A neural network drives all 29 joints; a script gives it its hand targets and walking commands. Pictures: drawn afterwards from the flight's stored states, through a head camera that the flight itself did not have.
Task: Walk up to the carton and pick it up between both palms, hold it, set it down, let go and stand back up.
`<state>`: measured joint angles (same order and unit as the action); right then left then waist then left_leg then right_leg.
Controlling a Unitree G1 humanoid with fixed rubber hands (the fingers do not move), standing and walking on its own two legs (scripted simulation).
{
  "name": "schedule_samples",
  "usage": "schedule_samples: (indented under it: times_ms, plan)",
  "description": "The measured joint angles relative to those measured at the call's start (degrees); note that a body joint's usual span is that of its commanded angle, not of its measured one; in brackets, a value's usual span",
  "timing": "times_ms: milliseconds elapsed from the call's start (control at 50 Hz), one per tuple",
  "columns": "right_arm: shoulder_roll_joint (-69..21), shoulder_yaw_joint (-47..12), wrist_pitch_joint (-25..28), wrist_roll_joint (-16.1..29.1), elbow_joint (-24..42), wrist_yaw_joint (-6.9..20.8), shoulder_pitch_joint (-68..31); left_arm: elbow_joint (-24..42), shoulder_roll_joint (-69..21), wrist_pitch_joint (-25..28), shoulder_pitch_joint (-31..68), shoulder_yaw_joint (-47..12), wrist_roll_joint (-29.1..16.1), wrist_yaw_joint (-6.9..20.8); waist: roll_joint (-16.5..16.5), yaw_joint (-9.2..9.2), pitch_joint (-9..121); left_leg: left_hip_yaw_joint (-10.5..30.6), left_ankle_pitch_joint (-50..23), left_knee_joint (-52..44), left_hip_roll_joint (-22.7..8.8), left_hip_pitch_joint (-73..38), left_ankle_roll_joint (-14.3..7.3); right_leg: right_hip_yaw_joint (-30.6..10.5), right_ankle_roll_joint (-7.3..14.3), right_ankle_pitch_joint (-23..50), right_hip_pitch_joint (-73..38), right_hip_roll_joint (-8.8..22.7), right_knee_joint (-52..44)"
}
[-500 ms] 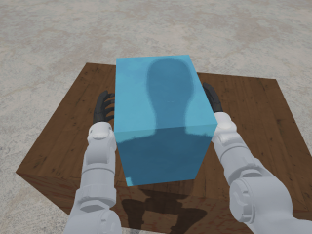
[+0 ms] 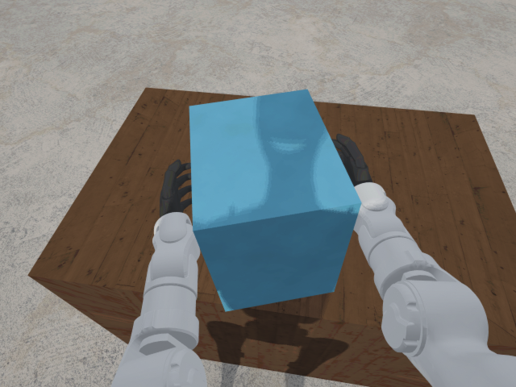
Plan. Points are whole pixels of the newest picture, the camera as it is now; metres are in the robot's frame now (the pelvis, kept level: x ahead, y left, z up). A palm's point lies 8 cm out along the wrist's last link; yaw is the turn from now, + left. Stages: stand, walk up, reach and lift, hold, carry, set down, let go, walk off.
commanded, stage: set down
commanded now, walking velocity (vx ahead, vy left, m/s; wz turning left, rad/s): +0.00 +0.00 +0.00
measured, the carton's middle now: (265, 203) +0.42 +0.08 +0.02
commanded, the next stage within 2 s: none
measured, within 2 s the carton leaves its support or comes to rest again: rests again in 0.64 s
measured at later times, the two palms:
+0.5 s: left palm (170, 215) +0.35 +0.22 +0.05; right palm (351, 183) +0.45 -0.06 +0.07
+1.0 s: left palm (175, 216) +0.35 +0.21 +0.05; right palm (355, 192) +0.44 -0.07 +0.05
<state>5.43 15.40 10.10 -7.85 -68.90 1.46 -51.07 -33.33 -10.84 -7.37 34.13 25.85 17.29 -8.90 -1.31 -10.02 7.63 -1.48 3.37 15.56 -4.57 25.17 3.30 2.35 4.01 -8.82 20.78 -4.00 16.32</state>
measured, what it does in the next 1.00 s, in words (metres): stands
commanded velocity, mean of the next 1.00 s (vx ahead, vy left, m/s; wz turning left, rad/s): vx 0.00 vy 0.00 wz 0.00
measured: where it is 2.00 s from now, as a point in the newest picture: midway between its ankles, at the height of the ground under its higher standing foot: outside the picture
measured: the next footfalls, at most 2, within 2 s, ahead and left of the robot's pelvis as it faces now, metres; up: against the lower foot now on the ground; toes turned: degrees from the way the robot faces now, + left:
none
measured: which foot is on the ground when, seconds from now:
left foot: down 0.00-1.00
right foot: down 0.00-1.00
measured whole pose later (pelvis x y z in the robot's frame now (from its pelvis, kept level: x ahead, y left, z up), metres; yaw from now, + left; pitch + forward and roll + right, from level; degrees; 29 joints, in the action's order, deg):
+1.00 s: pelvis +0.00 +0.01 +0.00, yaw -1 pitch +14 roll +0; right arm 5.1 23.7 17.6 -15.0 -71.8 2.9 -50.0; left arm -38.9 -12.7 2.5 35.3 30.2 19.3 -8.4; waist -1.2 -10.8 7.1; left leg -4.1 2.9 15.4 -4.4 26.6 2.1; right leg 2.4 3.5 -8.8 22.9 -3.1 17.2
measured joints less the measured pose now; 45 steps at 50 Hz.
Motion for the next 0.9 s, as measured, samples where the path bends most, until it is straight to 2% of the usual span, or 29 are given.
schedule_samples:
  times_ms: [300,660,900]
  plan:
    - [1.07,-1.93,3.17,1.06,-2.56,-0.4,-0.75,-4.1,0.29,5.12,0.33,0.23,-1.82,-0.96,0.86,-0.66,1.39,-1.0,-0.16,0.73,0.05,3.09,-0.66,-0.03,-0.46,0.5,2.97,0.32,0.27]
    - [0.62,5.07,4.71,-3.69,-3.72,1.27,-0.79,-5.18,-0.28,6.12,1.1,1.0,-0.05,-0.97,-0.33,-0.79,1.43,-1.36,-0.36,0.64,0.12,3.13,-0.91,0.32,-0.51,0.64,2.96,0.56,0.15]
    - [-0.06,7.71,6.78,-6.51,-3.28,1.47,0.53,-5.4,-1.54,8.85,0.92,3.52,1.54,0.21,0.14,-0.73,-0.03,-2.08,-0.38,0.06,0.17,1.67,-1.0,0.27,-0.5,0.13,2.09,0.77,0.64]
